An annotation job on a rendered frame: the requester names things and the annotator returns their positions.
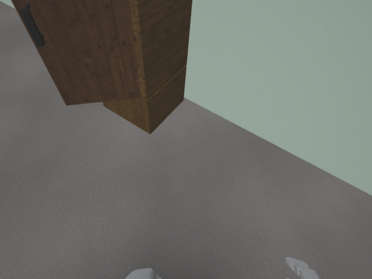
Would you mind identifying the robot right hand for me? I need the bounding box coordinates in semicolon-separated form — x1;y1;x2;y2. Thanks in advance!
285;257;320;279

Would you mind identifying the cupboard door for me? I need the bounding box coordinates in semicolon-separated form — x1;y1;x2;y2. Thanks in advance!
11;0;141;106

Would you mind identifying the handle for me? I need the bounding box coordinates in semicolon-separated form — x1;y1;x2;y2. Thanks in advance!
20;3;45;47

